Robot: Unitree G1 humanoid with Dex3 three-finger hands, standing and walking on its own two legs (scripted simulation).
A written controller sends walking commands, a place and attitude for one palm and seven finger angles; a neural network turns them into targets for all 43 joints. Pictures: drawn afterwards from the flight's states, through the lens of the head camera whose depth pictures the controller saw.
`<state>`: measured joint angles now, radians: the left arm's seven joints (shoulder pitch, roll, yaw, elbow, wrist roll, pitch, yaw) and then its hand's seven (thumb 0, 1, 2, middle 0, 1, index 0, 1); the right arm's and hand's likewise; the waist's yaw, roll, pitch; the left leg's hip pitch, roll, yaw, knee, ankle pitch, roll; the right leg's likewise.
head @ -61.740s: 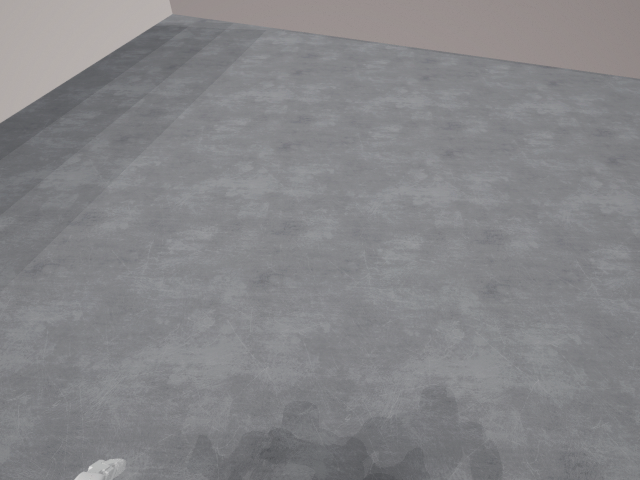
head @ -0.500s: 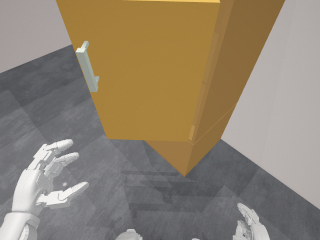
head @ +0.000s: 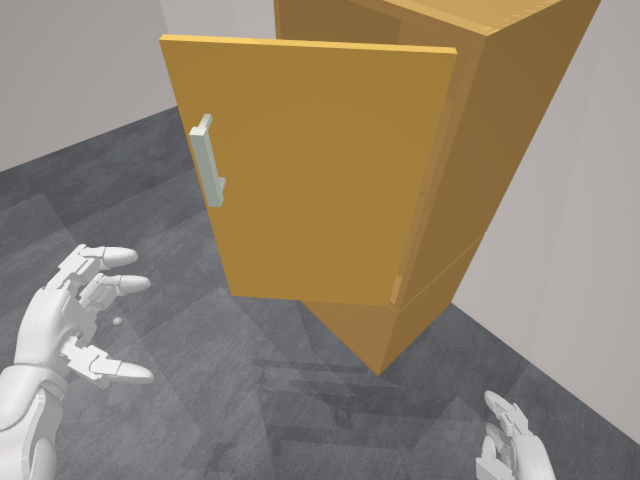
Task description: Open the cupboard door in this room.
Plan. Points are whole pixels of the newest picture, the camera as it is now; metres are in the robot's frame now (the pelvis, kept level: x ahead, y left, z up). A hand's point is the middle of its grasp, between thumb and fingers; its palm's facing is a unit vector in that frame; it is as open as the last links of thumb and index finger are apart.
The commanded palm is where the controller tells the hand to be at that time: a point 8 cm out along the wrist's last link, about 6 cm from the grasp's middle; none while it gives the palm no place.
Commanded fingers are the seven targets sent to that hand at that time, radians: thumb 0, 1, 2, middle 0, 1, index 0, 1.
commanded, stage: raise the hand with hooked fingers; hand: left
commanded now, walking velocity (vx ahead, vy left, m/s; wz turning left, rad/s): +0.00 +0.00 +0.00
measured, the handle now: (211, 161) +0.54 +0.21 +0.10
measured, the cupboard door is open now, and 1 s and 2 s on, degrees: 43 43 43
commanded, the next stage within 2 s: move the hooked fingers beside the handle in 0.80 s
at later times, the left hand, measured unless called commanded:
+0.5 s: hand (110, 268) +0.30 +0.26 +0.13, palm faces +0.04 -1.00 -0.04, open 14.0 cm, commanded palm +0.27 +0.31 +0.13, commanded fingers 0.00 -0.50 0.30 -0.30 -1.20 -0.30 -1.20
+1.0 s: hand (118, 270) +0.30 +0.26 +0.12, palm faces +0.06 -1.00 -0.03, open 14.0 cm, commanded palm +0.29 +0.31 +0.12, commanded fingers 0.00 -0.50 0.30 -0.30 -1.20 -0.30 -1.20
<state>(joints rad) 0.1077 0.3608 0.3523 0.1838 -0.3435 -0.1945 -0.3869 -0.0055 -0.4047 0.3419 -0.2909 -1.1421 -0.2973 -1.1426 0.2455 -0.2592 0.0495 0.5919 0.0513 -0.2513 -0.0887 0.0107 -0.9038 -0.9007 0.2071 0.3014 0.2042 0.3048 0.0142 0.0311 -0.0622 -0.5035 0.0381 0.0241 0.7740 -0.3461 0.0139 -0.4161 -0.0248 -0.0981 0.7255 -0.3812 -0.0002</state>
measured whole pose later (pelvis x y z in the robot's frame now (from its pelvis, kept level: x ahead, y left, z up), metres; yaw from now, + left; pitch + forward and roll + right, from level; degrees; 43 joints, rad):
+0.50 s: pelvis +0.01 -0.01 +0.01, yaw -1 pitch +3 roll -1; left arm -0.10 0.44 0.44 0.38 -0.34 -0.10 -0.47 -0.01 -0.50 0.30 -0.30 -1.20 -0.30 -1.20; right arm 0.28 -0.29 0.04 0.62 0.06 -0.22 -0.11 0.01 -0.90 -0.90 0.21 0.30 0.20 0.30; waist 0.00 0.04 -0.05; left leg -0.41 0.04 0.04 0.65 -0.30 0.01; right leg -0.33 -0.02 -0.08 0.63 -0.34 -0.01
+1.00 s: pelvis +0.00 -0.01 +0.01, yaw -1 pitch +3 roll -1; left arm -0.12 0.42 0.44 0.43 -0.33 -0.13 -0.46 -0.01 -0.50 0.30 -0.30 -1.20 -0.30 -1.20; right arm 0.26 -0.28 0.05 0.63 0.06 -0.22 -0.12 0.01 -0.90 -0.90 0.21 0.30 0.20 0.30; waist 0.01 0.04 -0.04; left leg -0.40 0.04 0.04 0.64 -0.29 0.00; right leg -0.33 -0.01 -0.09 0.63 -0.34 -0.02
